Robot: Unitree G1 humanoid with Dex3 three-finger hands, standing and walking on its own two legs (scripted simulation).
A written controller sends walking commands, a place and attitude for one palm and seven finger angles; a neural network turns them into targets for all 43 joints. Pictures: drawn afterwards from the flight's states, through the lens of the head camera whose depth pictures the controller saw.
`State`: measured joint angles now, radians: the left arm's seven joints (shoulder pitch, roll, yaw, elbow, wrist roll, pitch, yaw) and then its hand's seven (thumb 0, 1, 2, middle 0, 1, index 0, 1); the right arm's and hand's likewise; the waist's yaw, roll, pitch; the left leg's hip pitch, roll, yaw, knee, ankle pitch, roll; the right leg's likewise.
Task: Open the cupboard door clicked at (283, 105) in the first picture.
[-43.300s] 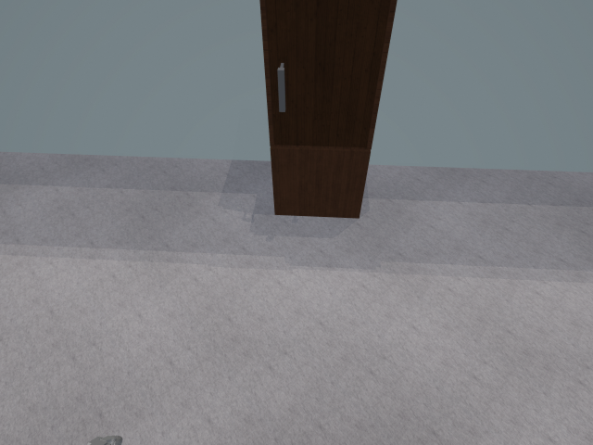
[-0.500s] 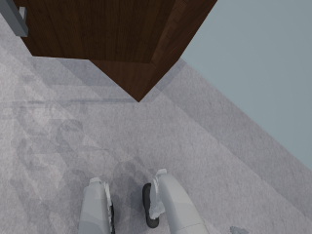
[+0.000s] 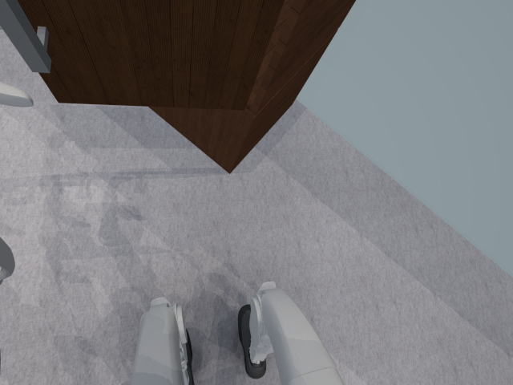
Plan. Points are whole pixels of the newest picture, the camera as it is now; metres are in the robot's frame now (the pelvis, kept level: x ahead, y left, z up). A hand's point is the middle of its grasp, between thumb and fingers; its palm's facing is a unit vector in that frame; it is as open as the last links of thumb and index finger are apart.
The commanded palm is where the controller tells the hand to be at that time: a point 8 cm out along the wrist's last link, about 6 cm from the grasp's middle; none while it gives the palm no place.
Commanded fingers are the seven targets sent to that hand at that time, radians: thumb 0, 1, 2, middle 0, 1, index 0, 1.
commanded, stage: slide the fingers in behind the handle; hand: left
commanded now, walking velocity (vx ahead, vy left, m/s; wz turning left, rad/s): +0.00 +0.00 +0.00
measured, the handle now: (17, 8) +0.60 +0.25 +0.05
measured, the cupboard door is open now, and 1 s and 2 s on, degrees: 43 43 43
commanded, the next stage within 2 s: close the thumb around the handle in 1.14 s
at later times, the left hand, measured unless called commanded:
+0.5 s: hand (22, 49) +0.54 +0.24 +0.05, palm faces -0.01 -1.00 -0.03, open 14.0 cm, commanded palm +0.54 +0.25 +0.05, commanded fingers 0.00 -0.50 0.30 -0.30 -1.20 -0.30 -1.20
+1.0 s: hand (37, 47) +0.55 +0.23 +0.05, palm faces +0.00 -1.00 -0.03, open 14.0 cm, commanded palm +0.54 +0.25 +0.05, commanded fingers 0.00 -0.50 0.30 -0.30 -1.20 -0.30 -1.20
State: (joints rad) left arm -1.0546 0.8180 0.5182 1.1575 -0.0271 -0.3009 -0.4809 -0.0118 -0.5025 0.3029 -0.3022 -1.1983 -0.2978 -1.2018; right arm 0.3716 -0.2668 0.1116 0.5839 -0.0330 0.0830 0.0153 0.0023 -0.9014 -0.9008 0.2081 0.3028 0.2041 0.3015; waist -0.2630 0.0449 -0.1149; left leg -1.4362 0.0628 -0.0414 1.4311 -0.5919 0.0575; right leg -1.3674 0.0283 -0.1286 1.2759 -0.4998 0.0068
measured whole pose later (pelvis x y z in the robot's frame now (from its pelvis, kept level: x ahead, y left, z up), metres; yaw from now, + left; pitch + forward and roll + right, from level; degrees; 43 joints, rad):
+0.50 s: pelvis +0.00 -0.01 +0.00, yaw +1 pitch +33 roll -7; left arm -1.04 0.73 0.48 1.17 -0.04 -0.35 -0.42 -0.01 -0.50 0.30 -0.30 -1.20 -0.30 -1.20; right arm 0.33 -0.27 0.09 0.59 -0.03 0.08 0.02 0.00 -0.90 -0.90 0.21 0.30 0.20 0.30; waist -0.24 0.04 -0.12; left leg -1.41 0.06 -0.04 1.42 -0.59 0.04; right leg -1.36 0.03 -0.12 1.29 -0.51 -0.01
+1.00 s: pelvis +0.00 -0.01 +0.00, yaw +1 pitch +33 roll -7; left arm -1.03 0.69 0.47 1.19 -0.04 -0.37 -0.38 -0.01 -0.50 0.30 -0.30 -1.20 -0.30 -1.20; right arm 0.34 -0.27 0.09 0.60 -0.03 0.07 0.03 0.00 -0.90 -0.90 0.21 0.30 0.20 0.30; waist -0.24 0.05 -0.12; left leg -1.39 0.06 -0.03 1.41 -0.59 0.04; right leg -1.34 0.03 -0.11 1.29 -0.52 -0.01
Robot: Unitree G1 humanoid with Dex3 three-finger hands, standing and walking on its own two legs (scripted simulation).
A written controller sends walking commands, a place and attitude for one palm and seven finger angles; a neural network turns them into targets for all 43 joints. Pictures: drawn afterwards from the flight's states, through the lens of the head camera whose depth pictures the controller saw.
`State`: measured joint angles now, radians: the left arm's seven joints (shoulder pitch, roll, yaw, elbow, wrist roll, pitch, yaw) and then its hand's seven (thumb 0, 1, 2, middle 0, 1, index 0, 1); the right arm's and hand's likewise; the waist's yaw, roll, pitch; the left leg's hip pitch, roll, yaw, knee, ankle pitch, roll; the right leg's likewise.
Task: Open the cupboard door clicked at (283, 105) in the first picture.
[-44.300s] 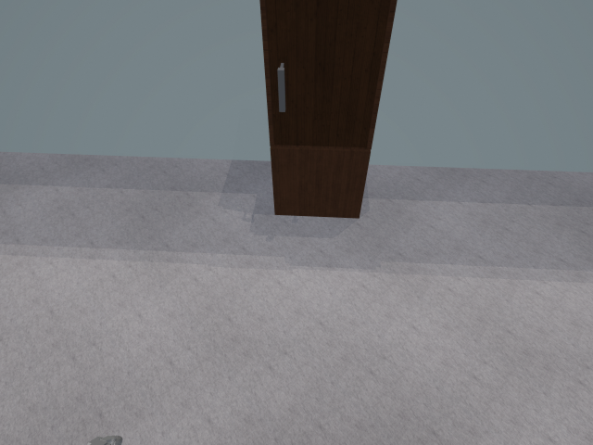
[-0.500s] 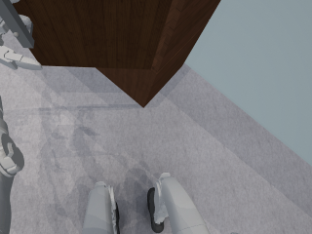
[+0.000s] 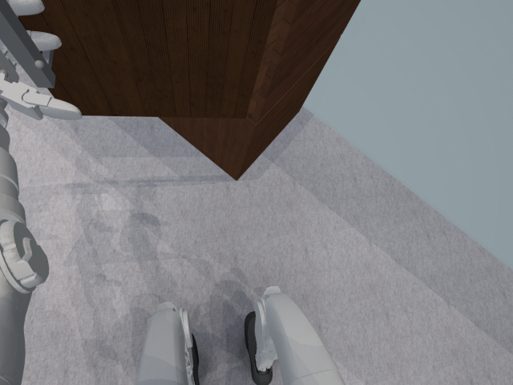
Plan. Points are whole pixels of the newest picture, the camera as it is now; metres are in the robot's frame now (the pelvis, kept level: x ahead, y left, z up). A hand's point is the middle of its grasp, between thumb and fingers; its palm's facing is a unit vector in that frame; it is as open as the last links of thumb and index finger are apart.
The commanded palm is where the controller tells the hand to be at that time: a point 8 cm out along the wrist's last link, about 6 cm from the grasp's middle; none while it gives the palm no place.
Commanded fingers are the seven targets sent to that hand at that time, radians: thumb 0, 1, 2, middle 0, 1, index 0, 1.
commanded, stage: slide the fingers in behind the handle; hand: left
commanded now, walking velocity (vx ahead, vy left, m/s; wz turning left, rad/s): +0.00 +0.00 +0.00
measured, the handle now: (22, 29) +0.60 +0.25 +0.05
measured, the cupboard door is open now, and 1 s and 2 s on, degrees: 43 43 80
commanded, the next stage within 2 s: close the thumb around the handle in 0.14 s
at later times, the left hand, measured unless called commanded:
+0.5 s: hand (41, 66) +0.54 +0.23 +0.04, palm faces -0.03 -1.00 -0.02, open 12.1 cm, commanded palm +0.53 +0.25 +0.04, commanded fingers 0.00 0.28 0.64 -0.36 -1.28 -0.36 -1.28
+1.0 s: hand (40, 67) +0.54 +0.23 +0.04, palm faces -0.01 -1.00 -0.03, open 5.6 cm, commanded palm +0.53 +0.24 +0.04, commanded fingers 0.00 0.90 0.90 -0.40 -1.35 -0.40 -1.35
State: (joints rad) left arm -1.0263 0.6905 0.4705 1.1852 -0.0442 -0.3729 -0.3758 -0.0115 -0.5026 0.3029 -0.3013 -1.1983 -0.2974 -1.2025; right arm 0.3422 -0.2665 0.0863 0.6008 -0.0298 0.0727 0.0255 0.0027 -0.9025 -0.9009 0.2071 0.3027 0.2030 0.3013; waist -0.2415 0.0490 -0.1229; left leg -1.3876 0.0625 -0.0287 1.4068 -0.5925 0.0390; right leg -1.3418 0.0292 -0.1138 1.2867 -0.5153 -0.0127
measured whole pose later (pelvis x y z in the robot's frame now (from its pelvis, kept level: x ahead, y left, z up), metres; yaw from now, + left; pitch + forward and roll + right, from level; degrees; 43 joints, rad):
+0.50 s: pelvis +0.00 +0.00 +0.00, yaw +0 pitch +32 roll -7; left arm -1.02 0.66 0.46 1.17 -0.04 -0.38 -0.36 -0.01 -0.20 0.43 -0.32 -1.23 -0.32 -1.23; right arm 0.34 -0.26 0.08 0.60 -0.03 0.08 0.03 0.00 -0.90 -0.90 0.21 0.30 0.20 0.30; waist -0.24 0.05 -0.13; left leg -1.38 0.06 -0.03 1.40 -0.59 0.04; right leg -1.33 0.03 -0.11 1.28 -0.51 -0.01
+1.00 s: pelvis +0.00 +0.00 +0.00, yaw +0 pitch +32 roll -7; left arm -1.02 0.65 0.45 1.18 -0.05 -0.38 -0.34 0.01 0.75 0.83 -0.37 -1.34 -0.37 -1.35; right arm 0.34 -0.27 0.08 0.62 -0.04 0.08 0.03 0.00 -0.90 -0.90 0.21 0.30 0.20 0.30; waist -0.23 0.05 -0.12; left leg -1.38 0.05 -0.03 1.40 -0.59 0.04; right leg -1.33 0.02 -0.11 1.28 -0.51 -0.01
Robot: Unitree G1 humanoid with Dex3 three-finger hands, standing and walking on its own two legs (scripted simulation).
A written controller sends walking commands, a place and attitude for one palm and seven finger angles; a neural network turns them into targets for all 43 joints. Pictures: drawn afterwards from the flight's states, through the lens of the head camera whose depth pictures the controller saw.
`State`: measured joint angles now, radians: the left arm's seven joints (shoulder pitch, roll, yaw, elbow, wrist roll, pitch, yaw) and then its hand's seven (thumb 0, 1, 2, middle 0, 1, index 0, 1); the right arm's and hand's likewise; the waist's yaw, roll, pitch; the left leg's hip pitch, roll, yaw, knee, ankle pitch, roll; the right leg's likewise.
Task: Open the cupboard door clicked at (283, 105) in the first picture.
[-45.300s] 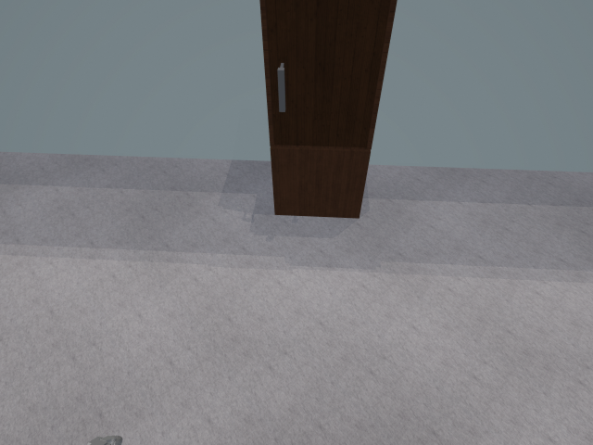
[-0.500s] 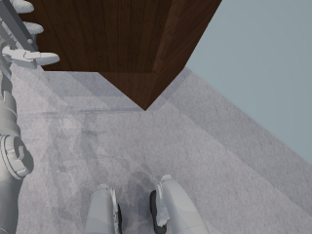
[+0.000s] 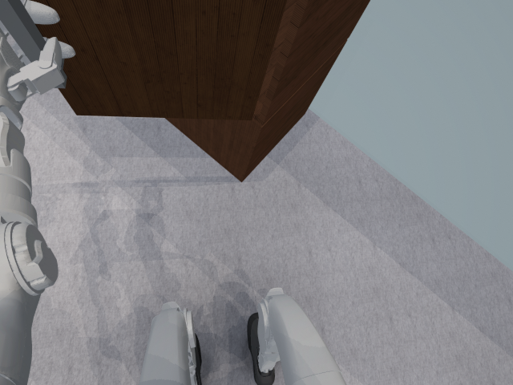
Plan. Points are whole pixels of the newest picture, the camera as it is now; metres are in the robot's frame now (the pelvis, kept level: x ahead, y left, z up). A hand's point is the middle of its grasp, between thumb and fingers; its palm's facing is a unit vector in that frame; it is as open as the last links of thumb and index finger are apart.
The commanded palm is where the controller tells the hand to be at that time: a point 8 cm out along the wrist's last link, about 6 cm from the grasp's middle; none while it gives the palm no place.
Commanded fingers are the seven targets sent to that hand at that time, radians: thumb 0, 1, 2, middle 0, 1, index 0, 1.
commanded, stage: pull the door open along its arc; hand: left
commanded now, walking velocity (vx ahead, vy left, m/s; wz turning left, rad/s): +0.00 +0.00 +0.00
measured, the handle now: (36, 31) +0.60 +0.25 +0.05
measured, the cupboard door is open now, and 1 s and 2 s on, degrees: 43 80 91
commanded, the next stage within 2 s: open thumb and fingers to let go in 1.12 s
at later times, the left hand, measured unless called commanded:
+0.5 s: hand (57, 113) +0.48 +0.21 +0.04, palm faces -0.06 -1.00 -0.02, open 5.9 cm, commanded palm +0.42 +0.26 +0.04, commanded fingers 0.00 0.90 0.90 -0.40 -1.35 -0.40 -1.35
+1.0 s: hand (134, 204) +0.36 +0.12 +0.05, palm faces +0.37 -0.93 -0.01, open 6.1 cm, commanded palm +0.29 +0.17 +0.04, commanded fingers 0.00 0.90 0.90 -0.40 -1.35 -0.40 -1.35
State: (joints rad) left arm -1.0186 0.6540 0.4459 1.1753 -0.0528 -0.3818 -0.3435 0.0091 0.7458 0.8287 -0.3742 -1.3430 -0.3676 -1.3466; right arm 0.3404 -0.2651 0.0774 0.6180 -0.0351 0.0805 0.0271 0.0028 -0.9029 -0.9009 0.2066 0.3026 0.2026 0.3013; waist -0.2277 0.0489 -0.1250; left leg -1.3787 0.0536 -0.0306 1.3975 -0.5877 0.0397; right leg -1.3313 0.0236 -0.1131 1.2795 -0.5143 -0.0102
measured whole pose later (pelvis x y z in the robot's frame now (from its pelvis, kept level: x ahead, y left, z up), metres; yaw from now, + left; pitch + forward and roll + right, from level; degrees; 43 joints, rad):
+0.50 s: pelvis +0.02 +0.00 +0.03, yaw +0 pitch +30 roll -4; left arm -0.57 0.47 0.42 0.79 -0.19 -0.38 -0.38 0.00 0.72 0.74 -0.34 -1.34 -0.35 -1.35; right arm 0.33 -0.25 0.04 0.56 0.02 0.09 0.05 0.01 -0.90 -0.90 0.21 0.30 0.20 0.30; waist -0.17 0.04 -0.15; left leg -1.20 0.06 0.02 1.26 -0.58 0.04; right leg -1.19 0.03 -0.06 1.18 -0.51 -0.01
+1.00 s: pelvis +0.03 -0.02 +0.04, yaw +3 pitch +23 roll -1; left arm -0.09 0.01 0.04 0.41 -0.01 -0.51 0.34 0.01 0.68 0.74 -0.32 -1.30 -0.34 -1.33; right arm 0.18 -0.17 0.01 0.55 -0.06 0.05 0.06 0.01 -0.90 -0.90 0.20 0.30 0.20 0.30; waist -0.03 0.02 -0.18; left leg -1.05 0.03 0.01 1.23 -0.59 0.00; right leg -1.05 0.00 -0.07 1.21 -0.56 -0.04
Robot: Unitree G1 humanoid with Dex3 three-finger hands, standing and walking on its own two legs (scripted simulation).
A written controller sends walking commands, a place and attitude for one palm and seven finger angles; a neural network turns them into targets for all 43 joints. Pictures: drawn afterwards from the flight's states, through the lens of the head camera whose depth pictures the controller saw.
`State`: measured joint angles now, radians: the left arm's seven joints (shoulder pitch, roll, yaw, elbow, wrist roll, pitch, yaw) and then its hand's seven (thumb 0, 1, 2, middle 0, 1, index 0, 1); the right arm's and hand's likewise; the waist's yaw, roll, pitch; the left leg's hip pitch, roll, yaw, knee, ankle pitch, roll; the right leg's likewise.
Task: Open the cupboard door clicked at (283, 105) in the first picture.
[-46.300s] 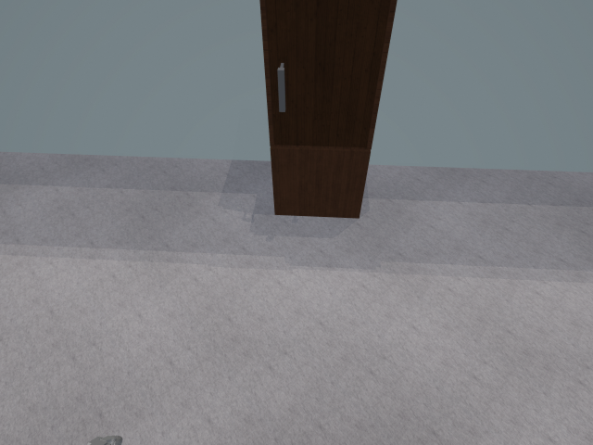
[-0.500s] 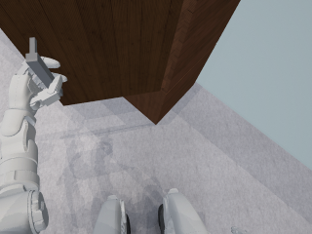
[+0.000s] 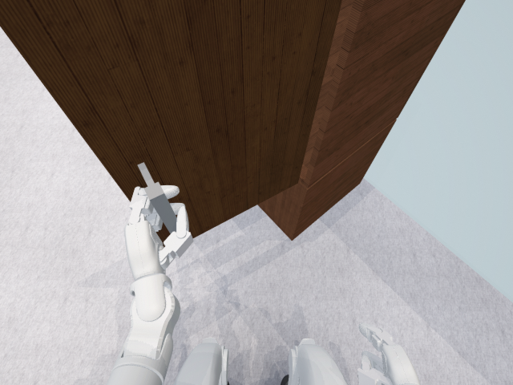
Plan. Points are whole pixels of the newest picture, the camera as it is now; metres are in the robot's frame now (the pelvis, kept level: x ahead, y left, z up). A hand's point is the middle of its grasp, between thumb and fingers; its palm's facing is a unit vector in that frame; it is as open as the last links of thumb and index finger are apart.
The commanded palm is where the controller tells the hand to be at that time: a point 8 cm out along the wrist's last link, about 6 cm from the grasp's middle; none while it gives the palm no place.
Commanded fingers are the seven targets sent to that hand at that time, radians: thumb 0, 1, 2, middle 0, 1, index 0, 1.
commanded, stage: pull the door open along its arc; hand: left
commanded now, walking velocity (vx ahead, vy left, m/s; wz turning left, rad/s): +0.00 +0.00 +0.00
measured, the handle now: (161, 203) +0.39 +0.17 +0.01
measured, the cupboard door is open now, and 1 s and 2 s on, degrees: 80 91 92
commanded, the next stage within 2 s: open thumb and fingers to let go in 0.12 s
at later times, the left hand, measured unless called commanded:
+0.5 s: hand (207, 253) +0.31 +0.09 +0.01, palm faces +0.34 -0.94 -0.01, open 7.7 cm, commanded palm +0.26 +0.13 +0.01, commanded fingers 0.00 -0.15 0.45 -0.32 -1.24 -0.32 -1.24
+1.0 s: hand (212, 253) +0.31 +0.08 +0.01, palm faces +0.30 -0.95 -0.01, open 14.9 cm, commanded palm +0.27 +0.13 +0.01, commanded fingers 0.00 -0.50 0.30 -0.15 -0.30 -0.15 -0.30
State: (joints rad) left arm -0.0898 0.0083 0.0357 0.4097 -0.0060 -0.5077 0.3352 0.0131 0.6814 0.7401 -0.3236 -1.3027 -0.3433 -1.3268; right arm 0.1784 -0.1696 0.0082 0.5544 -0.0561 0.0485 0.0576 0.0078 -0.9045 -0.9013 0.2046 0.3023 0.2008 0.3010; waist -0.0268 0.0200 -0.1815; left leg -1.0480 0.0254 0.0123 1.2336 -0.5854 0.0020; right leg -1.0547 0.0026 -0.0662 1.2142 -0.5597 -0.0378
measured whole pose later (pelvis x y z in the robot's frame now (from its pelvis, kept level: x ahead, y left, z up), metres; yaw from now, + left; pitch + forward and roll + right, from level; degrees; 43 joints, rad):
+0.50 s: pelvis -0.02 -0.02 -0.01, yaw +2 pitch +21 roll +1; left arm -0.07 -0.03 -0.07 0.43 0.03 -0.54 0.44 0.01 0.41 0.69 -0.36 -1.30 -0.35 -1.30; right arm 0.16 -0.19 -0.02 0.61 -0.07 -0.04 0.03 0.01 -0.91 -0.90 0.20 0.30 0.20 0.30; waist -0.02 0.02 -0.18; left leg -1.07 0.01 -0.02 1.25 -0.56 -0.03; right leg -1.07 -0.01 -0.10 1.26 -0.56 -0.07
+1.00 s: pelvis -0.03 -0.01 -0.01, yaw +1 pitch +21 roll +0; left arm -0.12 -0.06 -0.10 0.50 0.09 -0.56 0.49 -0.01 -0.49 0.31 -0.27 -0.78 -0.26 -0.79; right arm 0.19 -0.19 -0.01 0.62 -0.09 -0.03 0.04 0.01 -0.90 -0.90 0.20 0.30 0.20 0.30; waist -0.03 0.02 -0.18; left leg -1.09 0.01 -0.01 1.27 -0.55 0.00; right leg -1.08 -0.01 -0.08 1.25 -0.54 -0.05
